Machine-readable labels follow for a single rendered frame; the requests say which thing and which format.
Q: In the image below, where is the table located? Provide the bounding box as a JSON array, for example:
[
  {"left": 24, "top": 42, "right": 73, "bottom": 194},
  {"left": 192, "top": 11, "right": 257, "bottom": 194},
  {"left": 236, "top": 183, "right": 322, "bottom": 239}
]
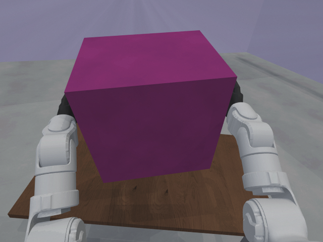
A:
[{"left": 8, "top": 123, "right": 269, "bottom": 242}]

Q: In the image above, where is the robot left forearm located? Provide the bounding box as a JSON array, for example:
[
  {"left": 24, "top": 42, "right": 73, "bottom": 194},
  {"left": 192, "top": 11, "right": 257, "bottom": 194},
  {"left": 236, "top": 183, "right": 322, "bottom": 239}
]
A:
[{"left": 24, "top": 114, "right": 79, "bottom": 242}]

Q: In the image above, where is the carton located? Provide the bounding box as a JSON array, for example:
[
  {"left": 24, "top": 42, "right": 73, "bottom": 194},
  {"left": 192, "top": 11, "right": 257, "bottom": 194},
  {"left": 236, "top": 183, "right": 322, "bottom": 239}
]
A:
[{"left": 64, "top": 30, "right": 237, "bottom": 183}]

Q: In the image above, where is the robot right upper arm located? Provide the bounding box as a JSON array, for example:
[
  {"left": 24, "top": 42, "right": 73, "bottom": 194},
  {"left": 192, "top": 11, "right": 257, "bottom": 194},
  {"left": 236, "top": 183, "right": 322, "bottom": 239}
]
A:
[{"left": 243, "top": 198, "right": 320, "bottom": 242}]

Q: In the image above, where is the robot right forearm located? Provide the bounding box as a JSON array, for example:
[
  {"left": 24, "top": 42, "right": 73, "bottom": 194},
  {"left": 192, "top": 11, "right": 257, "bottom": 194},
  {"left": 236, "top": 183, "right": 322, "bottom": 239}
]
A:
[{"left": 226, "top": 102, "right": 308, "bottom": 236}]

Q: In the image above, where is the robot left hand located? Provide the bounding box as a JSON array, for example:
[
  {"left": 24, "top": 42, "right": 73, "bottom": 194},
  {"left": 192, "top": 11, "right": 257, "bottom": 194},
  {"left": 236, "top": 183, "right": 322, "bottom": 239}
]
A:
[{"left": 57, "top": 95, "right": 77, "bottom": 123}]

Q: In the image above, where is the robot left upper arm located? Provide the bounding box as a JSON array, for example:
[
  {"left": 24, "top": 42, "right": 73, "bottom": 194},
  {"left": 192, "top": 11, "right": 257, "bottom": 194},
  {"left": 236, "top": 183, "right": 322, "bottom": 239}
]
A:
[{"left": 26, "top": 217, "right": 87, "bottom": 242}]

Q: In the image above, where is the robot right hand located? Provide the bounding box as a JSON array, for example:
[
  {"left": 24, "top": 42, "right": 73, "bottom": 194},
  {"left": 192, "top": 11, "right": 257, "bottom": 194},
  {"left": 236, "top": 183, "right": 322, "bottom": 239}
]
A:
[{"left": 226, "top": 81, "right": 243, "bottom": 117}]

